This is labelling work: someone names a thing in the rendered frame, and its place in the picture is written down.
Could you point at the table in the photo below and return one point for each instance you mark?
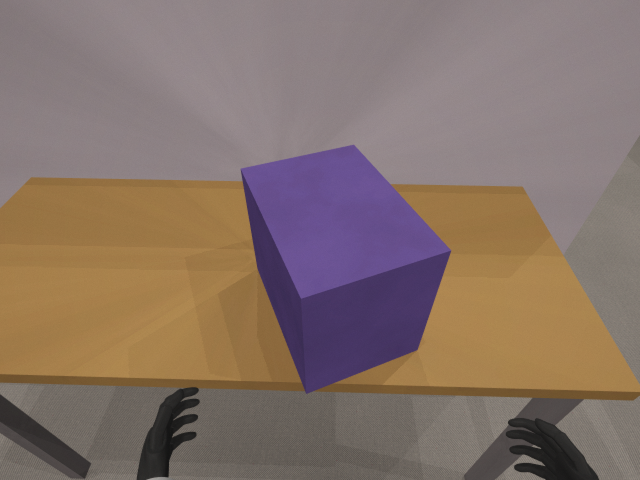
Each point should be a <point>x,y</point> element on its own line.
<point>154,283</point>

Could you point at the carton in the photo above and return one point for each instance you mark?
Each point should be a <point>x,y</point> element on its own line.
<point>351,270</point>

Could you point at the robot left hand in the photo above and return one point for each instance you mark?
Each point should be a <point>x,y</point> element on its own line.
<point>159,443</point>

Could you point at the robot right hand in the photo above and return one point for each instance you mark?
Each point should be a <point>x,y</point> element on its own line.
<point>562,460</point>

